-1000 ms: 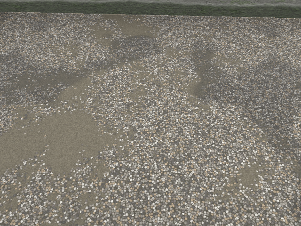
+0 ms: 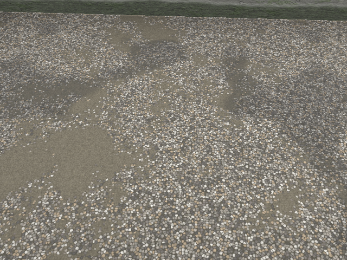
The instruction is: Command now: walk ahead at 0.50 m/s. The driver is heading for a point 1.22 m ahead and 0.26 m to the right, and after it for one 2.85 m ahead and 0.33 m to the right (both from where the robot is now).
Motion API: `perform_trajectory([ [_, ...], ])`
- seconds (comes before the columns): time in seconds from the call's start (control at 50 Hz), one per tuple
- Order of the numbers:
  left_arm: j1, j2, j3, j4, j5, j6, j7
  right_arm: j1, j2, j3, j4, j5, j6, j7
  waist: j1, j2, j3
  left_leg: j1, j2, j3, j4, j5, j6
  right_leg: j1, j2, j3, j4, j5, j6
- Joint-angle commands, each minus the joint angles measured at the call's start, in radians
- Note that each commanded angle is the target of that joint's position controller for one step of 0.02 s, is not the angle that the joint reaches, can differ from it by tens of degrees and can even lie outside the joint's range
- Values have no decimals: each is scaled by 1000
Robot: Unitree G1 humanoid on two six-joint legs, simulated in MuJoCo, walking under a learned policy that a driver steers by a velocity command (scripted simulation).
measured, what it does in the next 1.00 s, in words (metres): stands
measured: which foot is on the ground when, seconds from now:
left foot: down 0.00-1.00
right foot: down 0.00-1.00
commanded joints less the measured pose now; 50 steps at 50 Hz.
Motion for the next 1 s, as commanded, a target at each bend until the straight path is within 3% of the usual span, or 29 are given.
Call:
perform_trajectory([
  [0.02,-78,61,16,-89,1,-17,2,-55,-64,-18,-89,0,-16,-2,-1,4,-61,54,73,-90,-71,386,13,-41,-60,69,-72,359,5],
  [0.48,-74,61,14,-87,1,-19,2,-49,-64,-18,-94,0,-15,-3,-1,3,-62,51,73,-92,-69,394,13,-39,-59,68,-68,365,4],
  [0.5,-74,66,17,-85,-4,-18,0,-63,-63,-17,-93,1,-16,-5,-6,14,-66,59,73,-90,-71,398,13,-42,-59,75,-70,356,6],
  [0.62,-75,59,15,-87,2,-18,2,-47,-65,-18,-90,0,-15,-3,-1,1,-62,52,74,-92,-69,400,14,-36,-58,67,-67,368,4],
  [0.66,-74,65,18,-84,-4,-17,0,-63,-63,-17,-91,1,-16,-5,-6,13,-66,61,73,-90,-71,403,14,-41,-58,75,-70,360,6],
  [0.7,-75,59,15,-87,2,-18,2,-48,-65,-18,-89,0,-15,-3,-1,1,-62,52,74,-91,-69,402,14,-36,-58,68,-67,370,4],
  [0.74,-74,65,18,-84,-4,-17,0,-63,-63,-18,-90,1,-16,-5,-6,13,-66,61,74,-89,-70,404,13,-41,-58,75,-70,362,6],
  [0.78,-75,59,15,-87,2,-18,2,-48,-65,-18,-89,0,-15,-3,-1,1,-62,53,74,-91,-69,403,14,-36,-58,68,-67,371,4],
  [0.82,-75,65,18,-84,-5,-17,0,-63,-63,-18,-90,1,-16,-5,-6,12,-66,62,74,-89,-70,405,13,-41,-58,76,-70,363,6],
  [0.9,-65,57,13,-81,1,-18,2,-39,-62,-17,-86,-1,-15,-3,-1,0,-66,55,76,-93,-77,388,14,-33,-62,75,-77,367,3],
  [0.96,-55,54,11,-61,-5,-16,-3,-27,-54,-9,-62,-1,-20,-3,-8,-3,-37,57,90,-106,-145,358,7,-19,-82,111,-155,359,11],
  [1.0,-40,66,13,-39,-4,-17,-5,-4,-71,-12,-37,-1,-22,-1,-10,-12,-11,73,97,-118,-200,359,2,4,-94,124,-210,384,13],
])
